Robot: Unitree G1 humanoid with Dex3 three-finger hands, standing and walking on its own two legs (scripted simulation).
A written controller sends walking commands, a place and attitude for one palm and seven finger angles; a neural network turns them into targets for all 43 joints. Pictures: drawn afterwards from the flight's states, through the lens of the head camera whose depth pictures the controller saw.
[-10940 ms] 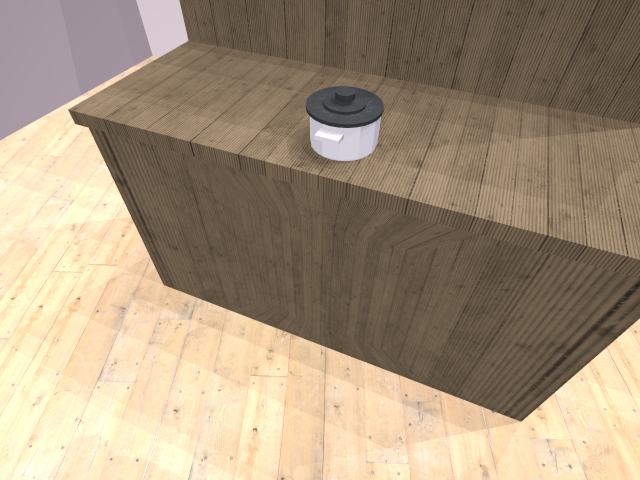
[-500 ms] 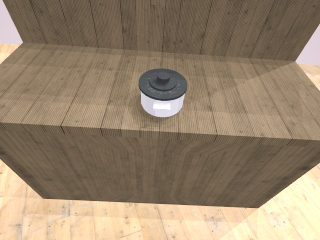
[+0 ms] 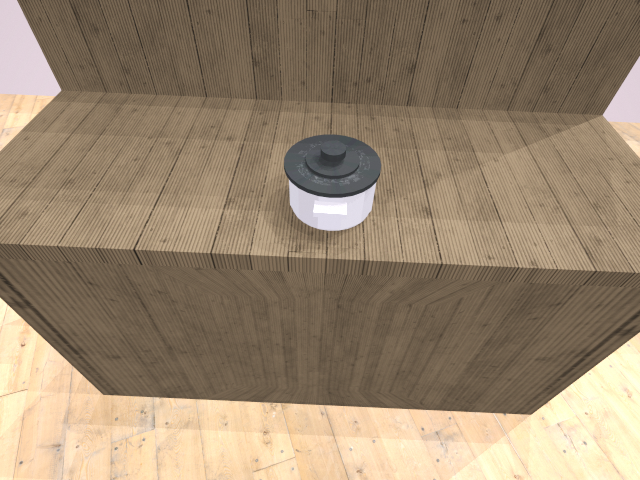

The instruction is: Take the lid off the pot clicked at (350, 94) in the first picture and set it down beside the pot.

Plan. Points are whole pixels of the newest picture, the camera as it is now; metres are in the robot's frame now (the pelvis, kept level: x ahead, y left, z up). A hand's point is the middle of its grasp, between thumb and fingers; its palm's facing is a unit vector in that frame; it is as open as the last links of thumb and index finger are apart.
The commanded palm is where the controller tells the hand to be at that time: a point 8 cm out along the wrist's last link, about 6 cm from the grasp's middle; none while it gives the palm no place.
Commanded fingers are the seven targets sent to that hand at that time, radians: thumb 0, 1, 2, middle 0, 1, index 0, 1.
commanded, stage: look again from close up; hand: left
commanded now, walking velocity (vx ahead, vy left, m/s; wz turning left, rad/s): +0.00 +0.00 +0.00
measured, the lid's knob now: (333, 151) +0.58 +0.01 +0.10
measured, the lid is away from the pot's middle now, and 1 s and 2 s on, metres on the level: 0.00 0.00 0.00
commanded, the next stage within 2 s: shuffle to correct the standing spot in 1.12 s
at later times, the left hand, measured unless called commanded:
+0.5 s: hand out of the picture -0.03 +0.16 -0.18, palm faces +0.10 -0.99 -0.14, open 7.4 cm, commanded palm none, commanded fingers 0.00 0.90 0.90 -0.20 -0.30 -0.20 -0.30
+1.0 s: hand out of the picture -0.03 +0.17 -0.18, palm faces +0.10 -0.98 -0.15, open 7.4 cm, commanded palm none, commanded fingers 0.00 0.90 0.90 -0.20 -0.30 -0.20 -0.30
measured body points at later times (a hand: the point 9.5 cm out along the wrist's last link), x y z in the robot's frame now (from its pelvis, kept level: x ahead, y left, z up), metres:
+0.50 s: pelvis +0.02 +0.02 +0.00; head +0.02 +0.03 +0.45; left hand -0.03 +0.22 -0.16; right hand +0.00 -0.19 -0.16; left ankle +0.00 +0.11 -0.74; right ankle -0.04 -0.02 -0.74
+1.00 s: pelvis +0.01 +0.03 +0.00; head +0.01 +0.03 +0.45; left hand -0.03 +0.22 -0.16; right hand -0.01 -0.17 -0.16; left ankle +0.00 +0.11 -0.74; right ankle -0.04 -0.02 -0.74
